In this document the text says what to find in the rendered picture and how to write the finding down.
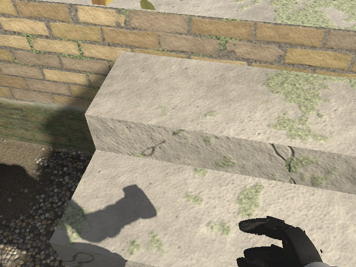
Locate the robot right hand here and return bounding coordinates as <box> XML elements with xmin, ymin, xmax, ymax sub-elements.
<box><xmin>236</xmin><ymin>216</ymin><xmax>323</xmax><ymax>267</ymax></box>

